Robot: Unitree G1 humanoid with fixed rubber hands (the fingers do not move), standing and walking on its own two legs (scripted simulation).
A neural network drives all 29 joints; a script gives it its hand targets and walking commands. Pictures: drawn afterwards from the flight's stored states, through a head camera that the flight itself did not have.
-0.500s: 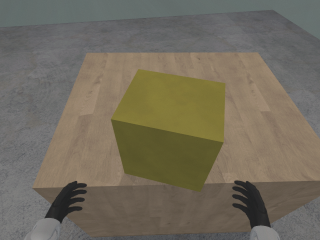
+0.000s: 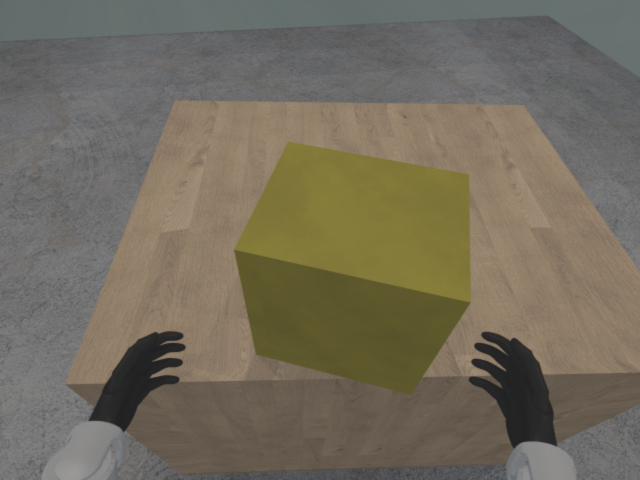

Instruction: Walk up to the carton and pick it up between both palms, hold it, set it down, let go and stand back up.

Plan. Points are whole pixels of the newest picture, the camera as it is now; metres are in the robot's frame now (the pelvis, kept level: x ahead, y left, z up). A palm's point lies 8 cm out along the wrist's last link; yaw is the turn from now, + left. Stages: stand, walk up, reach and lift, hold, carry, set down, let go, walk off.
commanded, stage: reach and lift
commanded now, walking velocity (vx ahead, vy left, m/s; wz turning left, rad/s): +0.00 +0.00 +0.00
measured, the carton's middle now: (352, 273) +0.36 -0.03 +0.05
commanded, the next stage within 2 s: none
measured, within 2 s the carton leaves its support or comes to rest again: neither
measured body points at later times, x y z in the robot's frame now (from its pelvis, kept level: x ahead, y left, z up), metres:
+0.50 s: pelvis +0.01 +0.00 +0.00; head +0.02 +0.02 +0.45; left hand +0.25 +0.22 +0.05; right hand +0.21 -0.21 +0.08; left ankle -0.02 +0.11 -0.74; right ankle +0.04 -0.13 -0.74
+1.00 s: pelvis +0.00 +0.00 +0.00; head +0.01 +0.01 +0.45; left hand +0.31 +0.19 +0.12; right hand +0.27 -0.22 +0.12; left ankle -0.02 +0.11 -0.74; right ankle +0.04 -0.13 -0.74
